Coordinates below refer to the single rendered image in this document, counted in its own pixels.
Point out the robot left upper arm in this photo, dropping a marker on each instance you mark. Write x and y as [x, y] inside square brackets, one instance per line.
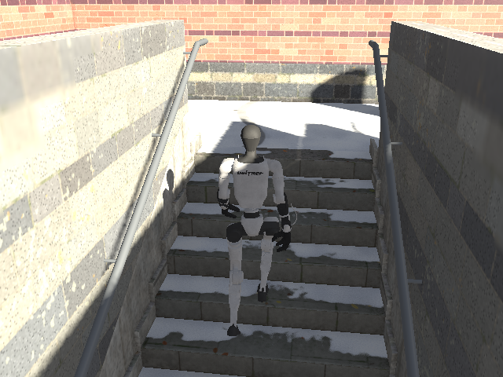
[223, 178]

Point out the robot right hand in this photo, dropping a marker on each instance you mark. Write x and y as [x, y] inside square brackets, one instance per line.
[286, 240]

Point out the right robot forearm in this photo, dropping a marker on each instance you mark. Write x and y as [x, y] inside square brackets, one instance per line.
[284, 215]

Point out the left robot forearm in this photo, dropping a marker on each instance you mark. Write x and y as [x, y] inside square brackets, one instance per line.
[223, 203]

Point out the left robot thigh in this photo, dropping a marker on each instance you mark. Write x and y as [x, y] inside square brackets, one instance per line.
[234, 241]

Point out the robot left hand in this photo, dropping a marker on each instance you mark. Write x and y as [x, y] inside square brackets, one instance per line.
[228, 214]

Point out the humanoid robot torso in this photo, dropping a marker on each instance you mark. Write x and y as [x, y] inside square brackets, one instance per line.
[250, 182]

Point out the robot right upper arm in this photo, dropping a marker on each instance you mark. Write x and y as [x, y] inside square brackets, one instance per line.
[278, 180]

